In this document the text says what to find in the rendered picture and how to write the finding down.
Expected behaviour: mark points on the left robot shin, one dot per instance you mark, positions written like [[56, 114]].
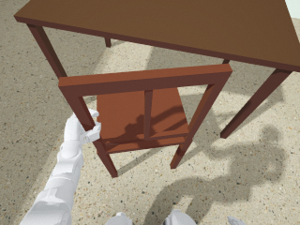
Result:
[[121, 214]]

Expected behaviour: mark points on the chair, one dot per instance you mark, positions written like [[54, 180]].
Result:
[[142, 109]]

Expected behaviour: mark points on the robot left forearm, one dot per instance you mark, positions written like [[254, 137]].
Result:
[[61, 186]]

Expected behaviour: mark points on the left robot upper arm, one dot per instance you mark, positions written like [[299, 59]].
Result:
[[48, 217]]

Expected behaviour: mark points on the robot right hand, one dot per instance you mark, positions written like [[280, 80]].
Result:
[[235, 221]]

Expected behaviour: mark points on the robot left hand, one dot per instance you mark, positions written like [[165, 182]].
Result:
[[75, 131]]

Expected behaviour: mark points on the table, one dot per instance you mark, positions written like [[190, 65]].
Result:
[[257, 32]]

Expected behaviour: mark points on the robot right thigh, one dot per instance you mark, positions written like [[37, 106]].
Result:
[[179, 218]]

